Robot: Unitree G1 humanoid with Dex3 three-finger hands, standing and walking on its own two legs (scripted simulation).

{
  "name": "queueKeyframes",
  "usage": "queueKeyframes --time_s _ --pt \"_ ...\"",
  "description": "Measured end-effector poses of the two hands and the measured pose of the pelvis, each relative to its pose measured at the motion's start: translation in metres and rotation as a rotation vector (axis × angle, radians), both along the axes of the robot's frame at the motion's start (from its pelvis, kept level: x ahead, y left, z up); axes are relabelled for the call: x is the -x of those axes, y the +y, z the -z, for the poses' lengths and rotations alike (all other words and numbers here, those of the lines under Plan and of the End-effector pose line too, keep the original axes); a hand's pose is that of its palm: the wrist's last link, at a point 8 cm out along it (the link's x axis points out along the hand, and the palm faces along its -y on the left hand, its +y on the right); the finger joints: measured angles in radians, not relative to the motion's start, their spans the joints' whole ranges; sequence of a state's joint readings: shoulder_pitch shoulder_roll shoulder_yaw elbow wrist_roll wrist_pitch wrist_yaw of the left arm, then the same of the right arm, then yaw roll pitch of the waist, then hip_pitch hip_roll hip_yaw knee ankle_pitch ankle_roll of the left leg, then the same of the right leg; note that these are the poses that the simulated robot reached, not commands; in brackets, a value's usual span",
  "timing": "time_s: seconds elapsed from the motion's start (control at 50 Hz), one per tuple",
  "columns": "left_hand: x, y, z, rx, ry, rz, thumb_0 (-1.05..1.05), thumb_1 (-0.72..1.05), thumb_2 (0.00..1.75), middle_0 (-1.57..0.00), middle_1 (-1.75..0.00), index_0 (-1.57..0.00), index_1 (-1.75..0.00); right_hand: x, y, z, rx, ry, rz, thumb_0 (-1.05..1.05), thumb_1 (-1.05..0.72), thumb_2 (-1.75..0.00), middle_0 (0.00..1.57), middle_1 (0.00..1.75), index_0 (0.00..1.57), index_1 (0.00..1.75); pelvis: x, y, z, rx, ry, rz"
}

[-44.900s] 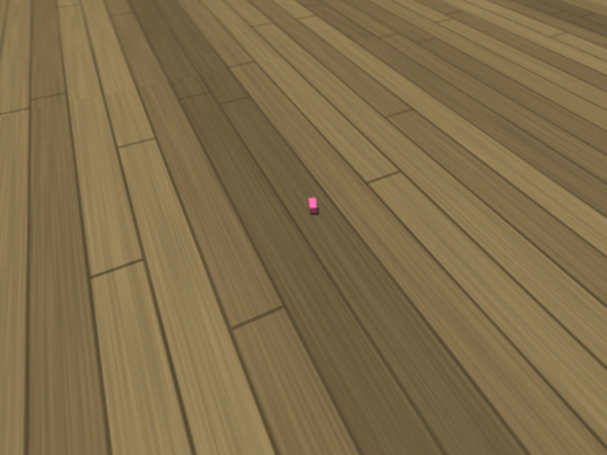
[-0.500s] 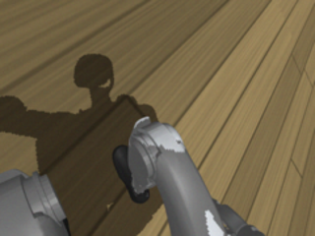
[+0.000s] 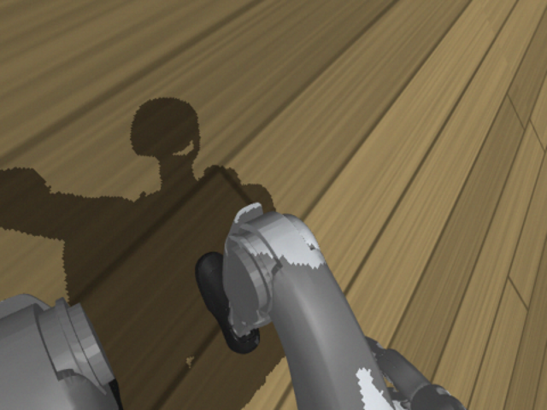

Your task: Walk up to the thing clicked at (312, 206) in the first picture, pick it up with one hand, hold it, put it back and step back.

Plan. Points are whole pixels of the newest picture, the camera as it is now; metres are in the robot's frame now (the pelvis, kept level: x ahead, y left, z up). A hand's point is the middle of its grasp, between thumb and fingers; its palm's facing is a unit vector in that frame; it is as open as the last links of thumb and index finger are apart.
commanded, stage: rest palm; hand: left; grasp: from above
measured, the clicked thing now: out of the picture +0.48 +0.38 -0.30
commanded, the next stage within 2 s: none
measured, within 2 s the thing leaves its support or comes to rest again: neither
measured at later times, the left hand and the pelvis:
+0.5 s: hand out of the picture +0.47 +0.37 -0.25, palm faces -0.46 -0.14 -0.88, open 10.7 cm; pelvis +0.00 +0.00 +0.00, yaw +0 degrees
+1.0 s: hand out of the picture +0.47 +0.37 -0.25, palm faces -0.48 -0.14 -0.87, open 10.6 cm; pelvis +0.00 +0.00 +0.00, yaw -1 degrees
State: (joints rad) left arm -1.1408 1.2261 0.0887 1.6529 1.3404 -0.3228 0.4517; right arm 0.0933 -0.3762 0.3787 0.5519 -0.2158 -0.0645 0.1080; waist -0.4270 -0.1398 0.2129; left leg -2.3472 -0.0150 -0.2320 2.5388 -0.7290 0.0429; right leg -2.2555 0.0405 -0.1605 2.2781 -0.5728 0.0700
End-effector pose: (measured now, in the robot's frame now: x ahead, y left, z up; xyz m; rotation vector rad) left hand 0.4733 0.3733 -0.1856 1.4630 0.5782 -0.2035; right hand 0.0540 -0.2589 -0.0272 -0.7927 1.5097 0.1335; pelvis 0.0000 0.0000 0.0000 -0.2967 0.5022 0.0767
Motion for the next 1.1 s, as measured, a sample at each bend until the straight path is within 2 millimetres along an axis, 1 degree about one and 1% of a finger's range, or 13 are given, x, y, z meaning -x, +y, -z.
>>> queueKeyframes --time_s 0.16,0.28,0.42,0.62,0.78,0.9,1.04,1.1 --pt "-0.002 0.000 0.003 0.021 0.005 0.002 0.00 0.01 0.56 -0.53 -0.55 -0.52 -0.55 0.006 0.004 0.001 0.000 0.023 0.011 0.00 -0.90 -0.90 0.20 0.30 0.20 0.30 -0.001 0.000 0.000 0.003 -0.002 0.002" --pt "-0.003 0.002 0.003 0.025 0.004 0.010 0.00 0.01 0.56 -0.53 -0.54 -0.52 -0.55 0.004 0.005 0.001 0.003 0.034 0.005 0.00 -0.90 -0.90 0.20 0.30 0.20 0.30 -0.003 0.000 0.000 0.007 0.001 0.002" --pt "-0.001 0.000 0.004 0.034 0.004 0.026 0.00 0.02 0.55 -0.53 -0.53 -0.53 -0.54 -0.001 0.007 0.001 0.005 0.028 -0.008 0.00 -0.90 -0.90 0.20 0.30 0.20 0.30 -0.003 0.001 -0.001 0.011 0.000 0.003" --pt "-0.006 -0.001 0.001 0.025 -0.032 0.032 0.00 0.03 0.55 -0.54 -0.53 -0.53 -0.54 -0.005 0.006 -0.001 0.006 0.011 -0.012 0.00 -0.90 -0.90 0.20 0.30 0.20 0.30 -0.003 0.001 -0.002 0.010 0.005 0.003" --pt "-0.006 0.002 0.003 0.013 -0.012 0.000 0.00 0.03 0.54 -0.54 -0.53 -0.54 -0.54 0.000 0.006 -0.001 0.006 0.017 0.005 0.00 -0.90 -0.90 0.20 0.30 0.20 0.30 -0.003 0.002 -0.001 0.012 0.011 0.006" --pt "-0.002 0.001 0.007 0.014 0.021 0.001 0.00 0.05 0.53 -0.54 -0.53 -0.54 -0.54 0.003 0.008 0.002 -0.006 0.031 0.006 0.00 -0.90 -0.90 0.20 0.30 0.20 0.30 -0.002 0.001 -0.001 0.008 0.006 0.003" --pt "-0.002 0.001 0.007 0.037 0.011 0.017 0.00 0.05 0.53 -0.54 -0.54 -0.54 -0.54 0.001 0.007 0.000 0.005 0.035 -0.003 0.00 -0.90 -0.90 0.20 0.30 0.20 0.30 -0.002 0.002 -0.001 0.012 0.000 0.004" --pt "-0.004 0.001 0.004 0.045 -0.006 0.028 0.00 0.04 0.53 -0.54 -0.53 -0.54 -0.54 0.000 0.007 -0.001 0.009 0.041 -0.007 0.00 -0.90 -0.90 0.20 0.30 0.20 0.30 -0.003 0.001 -0.002 0.012 0.002 0.005"
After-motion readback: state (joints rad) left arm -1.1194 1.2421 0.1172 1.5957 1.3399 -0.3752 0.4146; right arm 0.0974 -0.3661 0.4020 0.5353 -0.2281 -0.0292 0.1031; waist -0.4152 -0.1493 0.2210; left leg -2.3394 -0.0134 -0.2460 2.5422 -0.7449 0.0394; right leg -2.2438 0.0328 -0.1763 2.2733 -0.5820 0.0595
